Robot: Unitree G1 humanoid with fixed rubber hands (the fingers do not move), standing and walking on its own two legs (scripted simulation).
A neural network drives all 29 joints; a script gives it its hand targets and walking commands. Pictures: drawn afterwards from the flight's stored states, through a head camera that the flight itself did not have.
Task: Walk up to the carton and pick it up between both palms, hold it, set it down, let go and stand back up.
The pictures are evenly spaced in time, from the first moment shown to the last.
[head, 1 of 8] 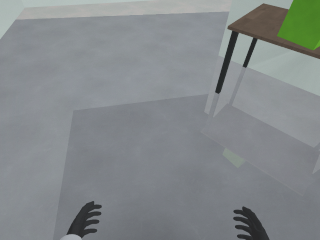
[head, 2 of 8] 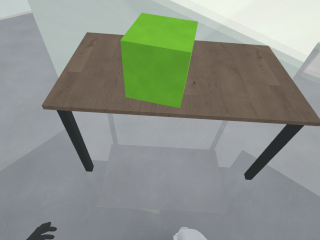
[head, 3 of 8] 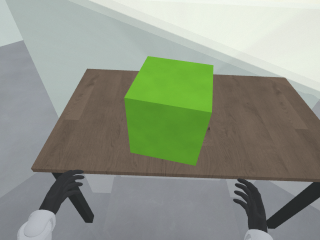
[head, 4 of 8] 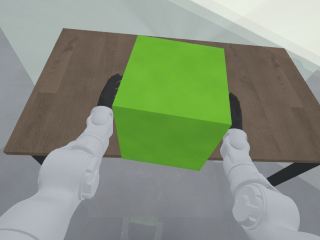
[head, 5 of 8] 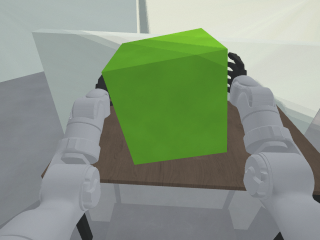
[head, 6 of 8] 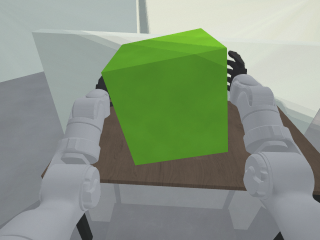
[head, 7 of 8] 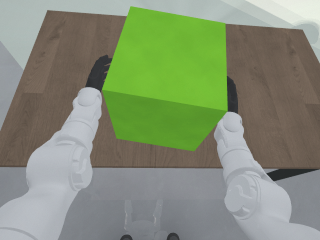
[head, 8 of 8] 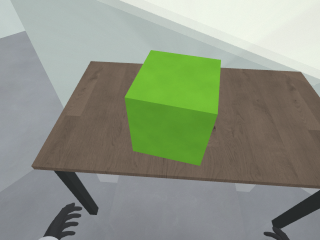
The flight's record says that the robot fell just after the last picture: no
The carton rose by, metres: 0.26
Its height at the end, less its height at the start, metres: +0.00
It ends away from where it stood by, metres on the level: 0.01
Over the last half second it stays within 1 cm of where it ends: yes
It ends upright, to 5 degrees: yes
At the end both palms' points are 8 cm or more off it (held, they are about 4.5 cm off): yes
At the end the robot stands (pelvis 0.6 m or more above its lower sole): yes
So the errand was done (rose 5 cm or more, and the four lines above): yes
